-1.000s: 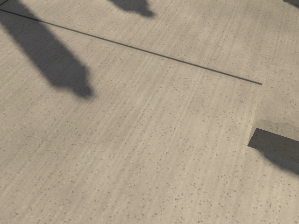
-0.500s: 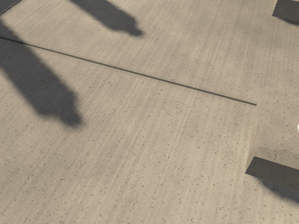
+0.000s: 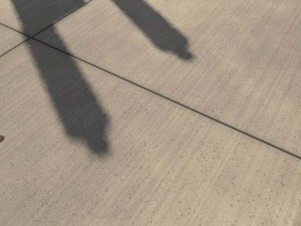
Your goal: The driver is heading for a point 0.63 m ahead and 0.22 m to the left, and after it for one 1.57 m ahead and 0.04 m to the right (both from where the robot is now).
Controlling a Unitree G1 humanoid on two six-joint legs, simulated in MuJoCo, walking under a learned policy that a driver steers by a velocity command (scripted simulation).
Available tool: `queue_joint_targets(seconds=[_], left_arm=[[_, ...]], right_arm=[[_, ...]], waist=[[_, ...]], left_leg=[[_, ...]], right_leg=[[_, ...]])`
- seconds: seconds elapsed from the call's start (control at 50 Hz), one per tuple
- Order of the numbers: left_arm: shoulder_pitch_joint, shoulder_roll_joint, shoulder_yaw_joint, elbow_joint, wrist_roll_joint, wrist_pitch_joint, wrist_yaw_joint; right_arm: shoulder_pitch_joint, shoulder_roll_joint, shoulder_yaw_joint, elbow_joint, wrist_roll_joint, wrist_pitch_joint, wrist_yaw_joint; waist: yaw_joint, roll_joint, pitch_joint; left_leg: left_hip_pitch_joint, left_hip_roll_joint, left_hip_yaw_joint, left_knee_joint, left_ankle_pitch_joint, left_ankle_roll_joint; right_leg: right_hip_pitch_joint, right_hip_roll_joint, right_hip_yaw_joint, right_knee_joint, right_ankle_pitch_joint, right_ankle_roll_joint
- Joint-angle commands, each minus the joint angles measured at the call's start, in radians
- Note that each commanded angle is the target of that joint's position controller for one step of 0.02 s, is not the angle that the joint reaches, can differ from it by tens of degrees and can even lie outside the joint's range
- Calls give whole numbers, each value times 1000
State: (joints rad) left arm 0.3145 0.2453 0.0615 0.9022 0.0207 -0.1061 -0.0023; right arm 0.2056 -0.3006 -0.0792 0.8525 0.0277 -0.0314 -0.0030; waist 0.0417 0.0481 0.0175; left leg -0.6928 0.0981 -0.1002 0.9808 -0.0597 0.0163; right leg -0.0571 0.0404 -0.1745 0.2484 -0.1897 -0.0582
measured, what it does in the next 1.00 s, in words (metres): walks ahead, turning left: left foot, then right foot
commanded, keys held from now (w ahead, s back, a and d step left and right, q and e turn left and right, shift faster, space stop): w+q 0.72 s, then w+e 0.28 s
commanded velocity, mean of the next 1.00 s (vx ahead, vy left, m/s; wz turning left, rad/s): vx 0.50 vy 0.00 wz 0.42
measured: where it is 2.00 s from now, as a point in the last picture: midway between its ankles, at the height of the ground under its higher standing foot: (123, 117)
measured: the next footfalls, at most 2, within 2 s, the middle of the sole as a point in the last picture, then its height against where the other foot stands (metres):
left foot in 0.28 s outside the picture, level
right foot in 0.74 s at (157, 197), level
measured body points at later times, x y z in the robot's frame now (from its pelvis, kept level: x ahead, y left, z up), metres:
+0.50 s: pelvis +0.28 +0.07 +0.00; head +0.31 +0.09 +0.45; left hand +0.37 +0.38 -0.10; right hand +0.43 -0.17 -0.11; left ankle +0.27 +0.14 -0.75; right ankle +0.39 -0.09 -0.67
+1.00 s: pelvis +0.57 +0.11 +0.00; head +0.60 +0.12 +0.45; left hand +0.48 +0.38 -0.12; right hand +0.84 -0.04 -0.09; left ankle +0.56 +0.28 -0.69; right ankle +0.62 +0.02 -0.75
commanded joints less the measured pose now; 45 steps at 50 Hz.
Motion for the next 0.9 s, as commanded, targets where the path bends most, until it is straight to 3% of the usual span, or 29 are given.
queue_joint_targets(seconds=[0.02, 0.1, 0.16, 0.22, 0.24, 0.26, 0.28, 0.3, 0.32, 0.34, 0.36, 0.38, 0.4, 0.44, 0.5, 0.56, 0.64, 0.7, 0.72, 0.74, 0.76, 0.78, 0.8, 0.82, 0.84, 0.86, 0.9], left_arm=[[-80, 147, 28, -66, -3, -14, 16], [-1, 168, 36, -34, -14, 8, 24], [33, 183, 42, -19, -25, 35, 22], [3, 226, 54, -32, -35, 57, 31], [-9, 239, 57, -37, -36, 65, 35], [-32, 244, 56, -45, -42, 70, 37], [-32, 224, 46, -62, -29, 60, 39], [52, 58, -2, -114, 2, 29, 19], [-42, 123, 3, -135, -37, -20, 4], [-145, 167, 15, -170, -73, -43, -4], [-152, 160, 12, -171, -64, -54, 0], [-147, 164, 19, -156, -36, -54, 7], [-123, 174, 27, -150, -24, -41, 7], [-104, 158, 29, -157, -12, -15, 6], [-199, 121, 15, -197, -3, 1, 10], [-313, 90, 0, -229, -9, -5, 1], [-385, 127, 9, -265, -29, -16, -15], [-340, 167, 25, -261, -31, -31, -23], [-267, 178, 34, -242, -29, -36, -20], [-150, 209, 48, -214, -15, -42, -17], [5, 257, 55, -196, 0, -40, -13], [90, 324, 78, -131, 1, -26, -27], [66, 218, 52, -148, -32, -24, -34], [4, 164, 36, -160, -36, -16, -31], [-49, 160, 29, -173, -25, -7, -31], [-76, 152, 25, -173, -20, 0, -30], [-75, 132, 15, -171, -18, 0, -27]], right_arm=[[-28, -30, -4, -60, -6, -10, 14], [-165, -1, 14, -122, -8, -13, 40], [-230, 3, 20, -174, -5, -14, 62], [-172, -40, -1, -196, -1, -9, 73], [-81, -74, -20, -182, 3, -6, 71], [67, -126, -50, -149, 5, -5, 61], [225, -207, -85, -110, 3, 7, 37], [194, -298, -94, -113, 7, 2, 27], [226, -231, -71, -141, -8, -13, 31], [194, -173, -56, -132, -16, -27, 33], [127, -140, -46, -140, -9, -36, 34], [55, -108, -37, -155, -10, -38, 32], [16, -84, -27, -174, -21, -40, 28], [7, -97, -28, -182, -18, -43, 20], [47, -141, -39, -174, -13, -41, -1], [90, -147, -42, -165, -8, -29, -12], [153, -139, -41, -142, 1, -19, -14], [147, -137, -43, -146, -4, -10, -22], [131, -126, -39, -153, -5, -7, -22], [129, -82, -22, -156, -15, -10, -18], [165, -27, 1, -167, -35, -11, -17], [341, 20, 13, -168, 6, -23, -13], [307, -82, 2, -142, 13, -27, -15], [171, -127, -8, -163, 6, -30, -11], [86, -122, -5, -185, -13, -36, -13], [32, -111, -7, -203, -30, -47, -12], [37, -75, -3, -212, -35, -57, -6]], waist=[[-25, -90, 57], [32, -61, 104], [44, -67, 114], [-23, -128, 28], [-78, -146, -28], [-164, -136, -107], [-232, -50, -195], [-99, 199, -254], [-162, 86, -378], [-175, 39, -239], [-125, -32, -146], [-81, -60, -92], [-47, -46, -74], [-20, -39, -57], [-40, -24, -13], [-90, 15, -4], [-117, 42, -8], [-79, 78, -19], [-38, 87, -43], [16, 67, -130], [58, -50, -283], [-23, -438, -355], [12, -296, -271], [34, -190, -141], [19, -105, -83], [7, -87, -29], [-27, -134, -38]], left_leg=[[-15, 18, 7, -133, 137, -7], [-55, 15, 80, -276, 144, 12], [-79, -3, 134, -337, 50, 39], [100, -94, 224, -344, -95, 91], [220, -134, 242, -340, -137, 116], [442, -171, 235, -408, -94, 154], [754, -90, 63, -454, -98, 207], [1066, 169, -502, -529, -230, 388], [1127, 242, -745, -674, -315, 436], [1041, 213, -592, -702, -238, 376], [888, 164, -454, -699, -140, 335], [748, 121, -359, -709, -38, 307], [659, 93, -304, -730, 43, 298], [561, 73, -257, -762, 133, 301], [462, 24, -168, -776, 181, 278], [411, -36, -119, -751, 82, 217], [486, 4, -214, -685, -29, 189], [571, 43, -302, -584, -6, 170], [566, 24, -303, -526, 41, 153], [550, -22, -244, -383, 102, 122], [430, -89, -153, -102, -75, 85], [72, -221, -63, 208, -519, 16], [-48, -160, -114, 317, -513, 11], [-84, -121, -83, 331, -421, 13], [-60, -81, -29, 298, -352, 13], [-49, -53, -13, 229, -305, 12], [37, -29, 1, 120, -275, 6]], right_leg=[[-46, -277, 88, -169, 169, -95], [73, -306, 18, -149, 246, -91], [186, -334, -19, -80, 384, -87], [222, -335, -60, 105, 887, -59], [208, -328, -68, 241, 1010, -48], [124, -299, -83, 441, 982, -21], [-117, -255, -79, 733, 678, 25], [-583, -35, 12, 1081, -336, 89], [-700, -5, 255, 1194, -409, 73], [-779, -62, 274, 1160, -310, 45], [-745, -109, 269, 1061, -219, 32], [-677, -139, 264, 971, -174, 40], [-607, -159, 271, 926, -139, 49], [-556, -163, 254, 845, -111, 83], [-554, -138, 222, 641, 33, 129], [-466, -81, 206, 390, 253, 132], [-426, -50, 241, 261, 287, 113], [-382, -50, 256, 230, 157, 72], [-288, -43, 238, 197, 145, 49], [-119, -84, 247, 199, 157, 8], [138, -249, 428, 224, 107, -56], [398, -425, 939, 88, -155, -231], [369, -410, 1006, 34, -374, -217], [252, -367, 845, 27, -335, -183], [134, -323, 738, 18, -210, -168], [43, -290, 671, 5, -80, -176], [-30, -237, 596, -17, 87, -177]])
Velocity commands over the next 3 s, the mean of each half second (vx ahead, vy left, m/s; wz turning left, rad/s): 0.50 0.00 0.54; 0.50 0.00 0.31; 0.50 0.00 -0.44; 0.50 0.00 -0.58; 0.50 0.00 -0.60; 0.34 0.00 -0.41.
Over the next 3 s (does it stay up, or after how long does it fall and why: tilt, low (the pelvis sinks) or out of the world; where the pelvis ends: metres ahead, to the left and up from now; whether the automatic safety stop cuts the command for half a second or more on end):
stays up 1.51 0.04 0.00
